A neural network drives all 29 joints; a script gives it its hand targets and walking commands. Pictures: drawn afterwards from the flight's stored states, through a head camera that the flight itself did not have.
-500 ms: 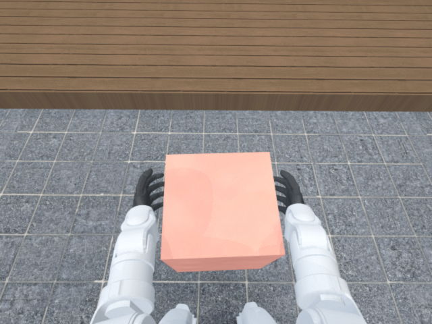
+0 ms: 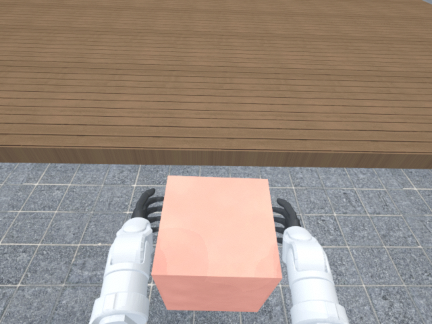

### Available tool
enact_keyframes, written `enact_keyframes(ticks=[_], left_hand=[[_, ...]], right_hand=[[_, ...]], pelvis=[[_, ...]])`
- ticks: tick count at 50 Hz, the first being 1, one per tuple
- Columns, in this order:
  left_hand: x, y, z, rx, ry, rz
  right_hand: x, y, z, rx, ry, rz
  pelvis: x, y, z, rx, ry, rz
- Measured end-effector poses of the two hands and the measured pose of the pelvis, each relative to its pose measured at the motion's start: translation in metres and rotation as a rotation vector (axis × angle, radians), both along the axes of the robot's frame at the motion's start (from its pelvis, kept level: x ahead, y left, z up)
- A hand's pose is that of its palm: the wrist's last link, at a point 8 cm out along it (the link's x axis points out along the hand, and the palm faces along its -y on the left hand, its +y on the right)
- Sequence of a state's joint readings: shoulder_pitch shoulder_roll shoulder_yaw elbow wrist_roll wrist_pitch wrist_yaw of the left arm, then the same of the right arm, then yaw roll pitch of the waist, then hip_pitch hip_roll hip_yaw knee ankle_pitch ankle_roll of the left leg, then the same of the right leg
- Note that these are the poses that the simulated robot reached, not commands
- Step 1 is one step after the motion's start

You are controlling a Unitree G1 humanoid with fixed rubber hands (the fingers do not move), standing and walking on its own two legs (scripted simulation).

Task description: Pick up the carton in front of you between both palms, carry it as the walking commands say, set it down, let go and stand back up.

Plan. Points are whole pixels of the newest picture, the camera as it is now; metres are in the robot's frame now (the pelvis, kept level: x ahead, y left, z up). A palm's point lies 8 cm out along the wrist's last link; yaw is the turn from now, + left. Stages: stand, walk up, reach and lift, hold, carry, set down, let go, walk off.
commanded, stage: reach and lift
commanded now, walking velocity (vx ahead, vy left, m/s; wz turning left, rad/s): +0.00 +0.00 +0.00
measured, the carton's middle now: (215, 247) +0.29 +0.00 -0.06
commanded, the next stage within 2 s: hold in 0.84 s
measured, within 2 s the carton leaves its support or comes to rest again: neither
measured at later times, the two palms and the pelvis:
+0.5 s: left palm (140, 222) +0.30 +0.15 +0.04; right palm (292, 229) +0.29 -0.15 +0.03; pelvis -0.01 +0.00 +0.00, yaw +0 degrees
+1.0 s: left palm (135, 218) +0.29 +0.15 +0.06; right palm (293, 224) +0.28 -0.15 +0.05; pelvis +0.00 +0.00 +0.01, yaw +0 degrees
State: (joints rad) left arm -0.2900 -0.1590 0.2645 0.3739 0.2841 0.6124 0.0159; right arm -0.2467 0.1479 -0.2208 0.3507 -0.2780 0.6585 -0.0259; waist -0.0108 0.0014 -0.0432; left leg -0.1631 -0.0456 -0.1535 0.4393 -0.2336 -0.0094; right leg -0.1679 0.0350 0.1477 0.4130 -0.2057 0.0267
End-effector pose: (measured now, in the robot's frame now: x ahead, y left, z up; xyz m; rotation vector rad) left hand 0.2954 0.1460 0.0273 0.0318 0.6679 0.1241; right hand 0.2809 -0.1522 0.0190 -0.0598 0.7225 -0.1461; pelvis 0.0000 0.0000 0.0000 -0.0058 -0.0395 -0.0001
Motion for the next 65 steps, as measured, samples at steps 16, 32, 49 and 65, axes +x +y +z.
enact_keyframes(ticks=[16,32,49,65], left_hand=[[-0.005,0.001,-0.001,0.001,-0.007,0.013],[0.001,0.000,0.012,0.004,-0.012,0.019],[-0.003,0.004,0.027,0.011,-0.035,0.013],[-0.015,0.007,0.027,0.001,-0.020,0.027]], right_hand=[[0.000,0.001,0.001,0.005,-0.012,0.004],[0.008,0.000,0.014,0.010,-0.021,0.007],[0.004,0.003,0.029,-0.003,-0.050,0.017],[-0.003,0.007,0.034,-0.008,-0.040,0.023]], pelvis=[[-0.010,-0.001,-0.001,0.000,-0.018,0.003],[-0.002,-0.004,0.002,-0.001,-0.036,0.010],[0.003,-0.001,0.005,0.002,-0.049,0.003],[-0.007,-0.001,0.003,0.000,-0.085,0.006]])
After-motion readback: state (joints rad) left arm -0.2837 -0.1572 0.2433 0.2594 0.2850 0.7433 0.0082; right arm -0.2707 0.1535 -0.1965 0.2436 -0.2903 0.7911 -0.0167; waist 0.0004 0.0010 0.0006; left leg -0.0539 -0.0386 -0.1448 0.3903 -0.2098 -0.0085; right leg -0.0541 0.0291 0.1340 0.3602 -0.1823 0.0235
